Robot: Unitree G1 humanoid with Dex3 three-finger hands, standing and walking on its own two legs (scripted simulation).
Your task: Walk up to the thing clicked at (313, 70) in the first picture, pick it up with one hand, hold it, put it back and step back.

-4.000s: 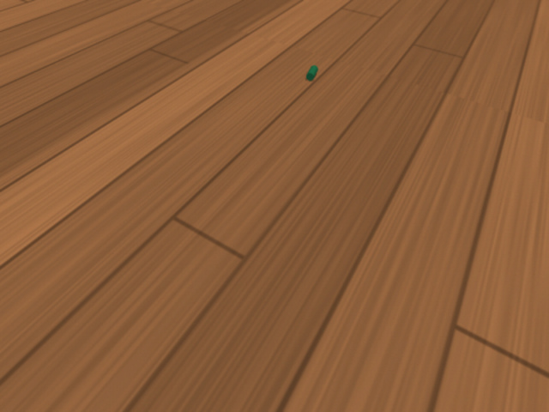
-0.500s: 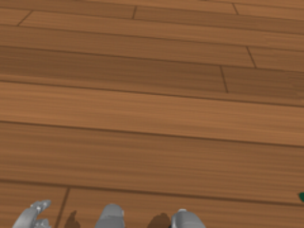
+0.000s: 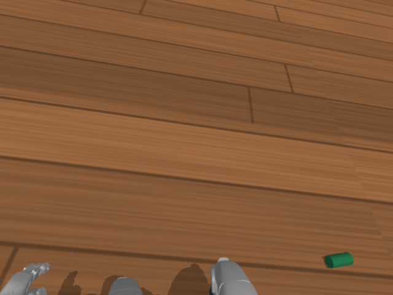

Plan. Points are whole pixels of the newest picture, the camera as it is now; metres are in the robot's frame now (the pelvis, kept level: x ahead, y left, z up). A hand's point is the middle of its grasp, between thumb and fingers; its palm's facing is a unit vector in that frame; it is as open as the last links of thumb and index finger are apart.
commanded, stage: walk up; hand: left
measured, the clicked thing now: (339, 260) +0.31 -0.84 -0.71
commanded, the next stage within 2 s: none
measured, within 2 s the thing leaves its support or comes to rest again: neither
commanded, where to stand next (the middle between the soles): -0.02 -1.11 m, yaw +10 degrees
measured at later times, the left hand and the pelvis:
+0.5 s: hand out of the picture +0.12 +0.08 -0.15, palm faces -0.05 -0.95 -0.30, open 7.4 cm; pelvis +0.02 -0.20 +0.01, yaw +3 degrees
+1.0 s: hand out of the picture +0.11 -0.14 -0.14, palm faces -0.02 -0.95 -0.32, open 7.4 cm; pelvis +0.02 -0.41 +0.00, yaw +4 degrees
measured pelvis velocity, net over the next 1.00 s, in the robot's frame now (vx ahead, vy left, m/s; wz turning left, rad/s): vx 0.02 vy -0.41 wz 0.07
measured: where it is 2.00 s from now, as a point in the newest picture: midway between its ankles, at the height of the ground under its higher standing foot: outside the picture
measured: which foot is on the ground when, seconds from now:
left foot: down 0.00-0.08, up 0.10-0.34, down 0.36-0.72, up 0.74-0.96, down 0.98-1.00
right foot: up 0.00-0.04, down 0.06-0.36, up 0.38-0.70, down 0.72-0.98, up 1.00-1.00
